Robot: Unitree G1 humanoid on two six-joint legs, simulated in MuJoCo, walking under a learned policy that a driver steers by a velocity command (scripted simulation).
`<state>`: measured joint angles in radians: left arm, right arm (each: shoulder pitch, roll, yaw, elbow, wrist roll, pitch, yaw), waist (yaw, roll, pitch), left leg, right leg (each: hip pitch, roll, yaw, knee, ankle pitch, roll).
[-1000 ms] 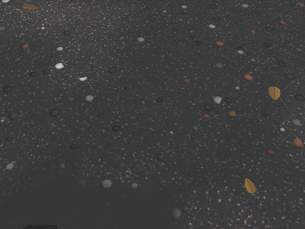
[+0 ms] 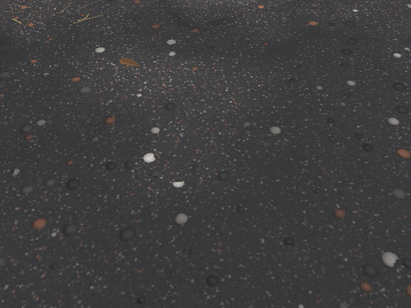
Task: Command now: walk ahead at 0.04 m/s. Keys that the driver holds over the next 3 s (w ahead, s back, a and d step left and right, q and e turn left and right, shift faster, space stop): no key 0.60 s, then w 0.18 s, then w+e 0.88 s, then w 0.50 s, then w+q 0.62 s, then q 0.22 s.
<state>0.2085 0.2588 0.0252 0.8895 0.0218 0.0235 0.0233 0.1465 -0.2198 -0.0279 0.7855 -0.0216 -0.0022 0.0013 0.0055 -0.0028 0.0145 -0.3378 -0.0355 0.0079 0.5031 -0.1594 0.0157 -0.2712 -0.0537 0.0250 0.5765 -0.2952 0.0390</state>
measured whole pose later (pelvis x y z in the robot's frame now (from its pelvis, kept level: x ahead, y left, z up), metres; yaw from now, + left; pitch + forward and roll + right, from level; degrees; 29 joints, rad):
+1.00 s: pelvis +0.13 +0.02 +0.01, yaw -4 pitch +0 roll +0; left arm 0.27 0.27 0.06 1.00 -0.05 -0.07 0.01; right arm 0.34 -0.22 -0.05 1.11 0.00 -0.11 0.00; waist -0.03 -0.04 0.00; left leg -0.09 -0.01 0.11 0.39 -0.29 0.04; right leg -0.45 -0.02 0.08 1.10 -0.29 -0.07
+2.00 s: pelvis +0.67 -0.13 +0.01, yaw -31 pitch +2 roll +1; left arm 0.31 0.27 0.05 0.82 -0.02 -0.07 0.01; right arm 0.21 -0.25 -0.05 0.82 0.00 -0.12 0.02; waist 0.00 -0.03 0.01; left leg -0.29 -0.05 0.02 0.42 -0.16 0.04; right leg -0.43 0.00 0.07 1.16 -0.36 -0.05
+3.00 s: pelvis +1.11 -0.35 -0.01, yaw -7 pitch +2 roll -1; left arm 0.19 0.30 0.06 0.80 0.00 -0.07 0.02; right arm 0.13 -0.30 -0.07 0.66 0.01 -0.03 0.03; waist 0.01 0.00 0.09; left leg -0.45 -0.07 0.01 0.55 -0.09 0.11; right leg -0.40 -0.03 0.01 1.26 -0.51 0.05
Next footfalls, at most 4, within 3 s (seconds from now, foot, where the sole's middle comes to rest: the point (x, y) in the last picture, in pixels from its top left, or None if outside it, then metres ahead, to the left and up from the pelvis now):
1.34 right None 0.45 -0.15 -0.77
1.84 left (242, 233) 0.79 -0.09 -0.77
2.34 right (335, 208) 0.89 -0.44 -0.77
2.88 left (285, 142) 1.24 -0.30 -0.77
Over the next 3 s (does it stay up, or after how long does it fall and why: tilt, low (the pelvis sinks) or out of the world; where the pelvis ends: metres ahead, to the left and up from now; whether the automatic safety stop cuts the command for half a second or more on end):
stays up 1.11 -0.35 -0.01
